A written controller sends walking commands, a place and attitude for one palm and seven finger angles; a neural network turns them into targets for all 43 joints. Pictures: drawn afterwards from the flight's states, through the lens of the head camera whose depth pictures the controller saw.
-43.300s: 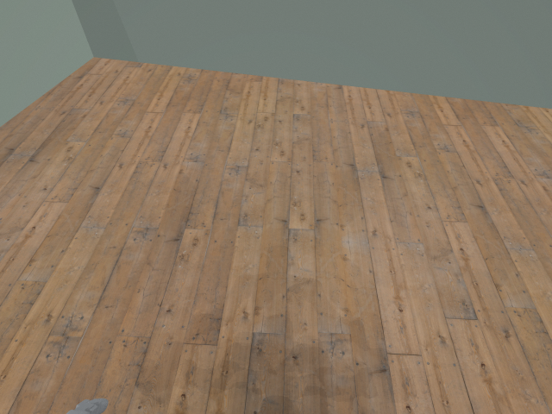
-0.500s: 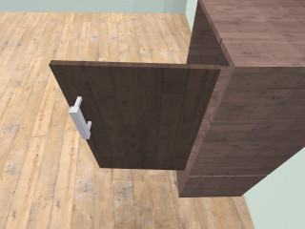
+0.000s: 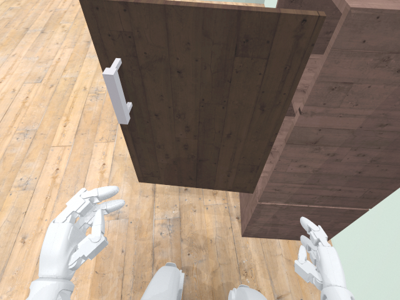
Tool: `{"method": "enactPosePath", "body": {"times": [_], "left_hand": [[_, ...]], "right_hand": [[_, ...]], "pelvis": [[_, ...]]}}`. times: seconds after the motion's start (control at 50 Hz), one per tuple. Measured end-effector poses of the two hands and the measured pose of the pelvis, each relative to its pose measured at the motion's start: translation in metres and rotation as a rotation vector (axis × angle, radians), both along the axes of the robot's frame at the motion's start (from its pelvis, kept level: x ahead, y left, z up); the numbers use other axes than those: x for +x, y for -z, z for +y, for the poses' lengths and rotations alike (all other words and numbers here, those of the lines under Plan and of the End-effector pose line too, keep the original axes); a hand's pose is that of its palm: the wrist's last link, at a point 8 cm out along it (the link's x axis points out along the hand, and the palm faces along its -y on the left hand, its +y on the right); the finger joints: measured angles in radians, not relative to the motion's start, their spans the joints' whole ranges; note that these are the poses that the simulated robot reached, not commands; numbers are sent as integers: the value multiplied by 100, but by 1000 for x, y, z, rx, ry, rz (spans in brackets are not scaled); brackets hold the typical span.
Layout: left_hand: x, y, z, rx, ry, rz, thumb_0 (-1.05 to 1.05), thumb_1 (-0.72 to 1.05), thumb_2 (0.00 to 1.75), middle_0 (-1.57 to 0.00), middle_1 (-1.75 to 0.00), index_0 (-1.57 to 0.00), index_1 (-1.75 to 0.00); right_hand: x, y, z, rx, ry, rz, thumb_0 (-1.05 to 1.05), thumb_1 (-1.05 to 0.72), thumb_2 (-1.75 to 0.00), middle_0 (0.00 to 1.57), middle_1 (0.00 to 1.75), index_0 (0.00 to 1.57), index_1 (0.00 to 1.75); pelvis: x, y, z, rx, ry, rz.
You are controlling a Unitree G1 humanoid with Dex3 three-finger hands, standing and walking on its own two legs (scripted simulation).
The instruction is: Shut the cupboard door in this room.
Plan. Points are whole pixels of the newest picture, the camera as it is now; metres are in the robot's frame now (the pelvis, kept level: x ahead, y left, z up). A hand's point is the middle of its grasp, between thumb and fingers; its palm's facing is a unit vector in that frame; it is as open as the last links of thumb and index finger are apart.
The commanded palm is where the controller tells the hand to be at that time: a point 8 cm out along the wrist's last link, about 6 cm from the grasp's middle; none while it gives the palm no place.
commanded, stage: raise the hand and make a fist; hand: left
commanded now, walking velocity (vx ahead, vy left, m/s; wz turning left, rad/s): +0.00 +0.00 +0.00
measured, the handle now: (120, 92) +0.48 +0.23 +0.14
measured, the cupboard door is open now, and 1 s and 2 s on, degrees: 87 87 87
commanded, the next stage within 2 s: bring the fist close to the handle in 1.36 s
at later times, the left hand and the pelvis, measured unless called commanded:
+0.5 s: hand (95, 206) +0.24 +0.21 +0.10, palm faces +0.01 -1.00 -0.03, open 3.4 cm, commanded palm +0.22 +0.26 +0.11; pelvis +0.03 +0.04 +0.03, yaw -1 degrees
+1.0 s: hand (85, 182) +0.26 +0.21 +0.15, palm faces +0.03 -1.00 -0.06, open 3.1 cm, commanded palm +0.23 +0.26 +0.14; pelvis +0.03 +0.02 +0.05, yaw +0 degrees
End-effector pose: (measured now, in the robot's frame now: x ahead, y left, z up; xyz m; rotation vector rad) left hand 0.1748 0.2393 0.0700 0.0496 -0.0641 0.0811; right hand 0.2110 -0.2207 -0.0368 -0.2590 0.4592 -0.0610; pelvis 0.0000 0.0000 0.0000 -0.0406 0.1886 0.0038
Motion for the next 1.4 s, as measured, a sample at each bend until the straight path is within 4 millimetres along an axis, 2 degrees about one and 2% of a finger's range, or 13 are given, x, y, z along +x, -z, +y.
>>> {"method": "enactPosePath", "body": {"times": [0.06,0.14,0.22,0.28,0.36,0.44,0.58,0.68,0.86,1.0,1.12,1.26,1.4], "left_hand": [[18,-8,-2,-2,70,-8,2,90,90,-60,-73,-59,-73],[37,-6,-2,-29,121,105,1,90,90,-67,-81,-67,-81],[42,-13,6,-35,79,144,2,90,90,-74,-89,-74,-89],[43,-22,14,-22,47,104,2,90,90,-80,-95,-80,-95],[44,-28,19,-15,50,66,2,90,90,-87,-103,-87,-103],[44,-30,19,-18,71,77,1,90,90,-94,-111,-94,-111],[46,-42,27,-16,51,59,2,90,90,-107,-125,-107,-125],[49,-54,29,-10,52,46,2,90,90,-116,-135,-116,-135],[54,-67,30,5,52,56,2,90,90,-127,-147,-127,-147],[61,-81,28,11,56,38,2,90,90,-130,-150,-129,-149],[62,-79,21,-4,64,60,1,90,90,-130,-150,-130,-150],[60,-78,11,-2,63,46,2,90,90,-130,-150,-130,-150],[60,-78,8,1,59,46,2,90,90,-130,-150,-130,-150]], "right_hand": [[-15,12,13,28,4,64,1,-91,-90,20,30,20,30],[-39,18,22,65,60,152,1,-91,-90,20,30,21,30],[-55,16,22,63,113,204,1,-91,-90,20,30,21,30],[-59,14,18,41,122,223,1,-91,-90,20,30,21,30],[-52,11,14,9,116,224,1,-91,-90,20,30,21,30],[-37,3,14,-7,110,195,1,-91,-90,20,30,21,30],[-7,-18,27,4,68,115,1,-91,-90,20,30,20,30],[4,-27,39,29,31,87,1,-91,-90,20,30,21,30],[-4,-28,38,50,22,109,1,-91,-90,20,30,21,30],[-20,-26,22,45,51,145,1,-91,-90,20,30,21,30],[-29,-27,5,34,78,152,1,-91,-90,20,30,21,30],[-28,-28,-7,27,86,140,1,-91,-90,20,30,21,30],[-21,-27,-7,42,79,126,1,-91,-90,20,30,20,30]], "pelvis": [[0,-3,4,-11,-3,3],[6,-13,12,-10,9,3],[14,-23,20,-5,23,3],[19,-25,25,-4,25,6],[22,-25,32,-7,23,7],[25,-26,36,-9,22,0],[28,-33,37,-12,14,-22],[30,-39,36,-13,9,-39],[31,-48,31,-7,5,-70],[31,-54,24,3,7,-89],[31,-57,18,12,13,-95],[30,-56,12,19,16,-96],[31,-56,8,22,15,-96]]}}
